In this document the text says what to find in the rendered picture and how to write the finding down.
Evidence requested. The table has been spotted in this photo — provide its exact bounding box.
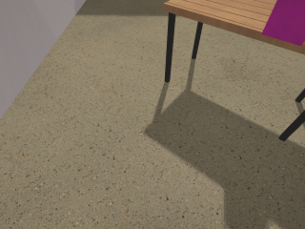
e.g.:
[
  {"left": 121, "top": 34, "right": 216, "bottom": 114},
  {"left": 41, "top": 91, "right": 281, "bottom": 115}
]
[{"left": 163, "top": 0, "right": 305, "bottom": 141}]

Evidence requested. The carton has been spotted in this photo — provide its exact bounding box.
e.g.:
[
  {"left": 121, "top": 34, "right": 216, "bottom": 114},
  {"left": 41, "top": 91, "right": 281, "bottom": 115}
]
[{"left": 261, "top": 0, "right": 305, "bottom": 46}]

